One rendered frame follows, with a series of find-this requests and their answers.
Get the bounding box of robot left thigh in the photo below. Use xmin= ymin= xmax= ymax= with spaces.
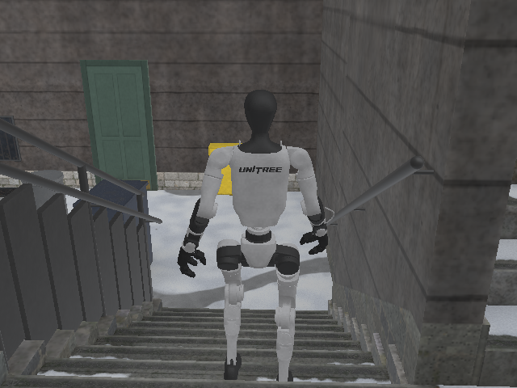
xmin=216 ymin=239 xmax=244 ymax=305

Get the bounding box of robot left upper arm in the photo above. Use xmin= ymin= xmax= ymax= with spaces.
xmin=196 ymin=146 xmax=233 ymax=219

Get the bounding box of right robot hand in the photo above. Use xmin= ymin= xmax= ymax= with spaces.
xmin=300 ymin=231 xmax=328 ymax=255

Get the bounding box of robot right thigh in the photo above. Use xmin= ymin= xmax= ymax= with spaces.
xmin=275 ymin=243 xmax=300 ymax=329

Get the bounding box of robot thigh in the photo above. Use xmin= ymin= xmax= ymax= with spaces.
xmin=275 ymin=243 xmax=300 ymax=329
xmin=216 ymin=239 xmax=244 ymax=305

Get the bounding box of left robot forearm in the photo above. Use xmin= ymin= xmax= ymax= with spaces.
xmin=182 ymin=198 xmax=209 ymax=253

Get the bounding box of right robot forearm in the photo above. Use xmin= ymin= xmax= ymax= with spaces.
xmin=307 ymin=196 xmax=327 ymax=237

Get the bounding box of robot right upper arm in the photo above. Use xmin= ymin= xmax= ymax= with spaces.
xmin=287 ymin=146 xmax=321 ymax=216

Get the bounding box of left robot hand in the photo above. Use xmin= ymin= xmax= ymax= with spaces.
xmin=177 ymin=247 xmax=206 ymax=278

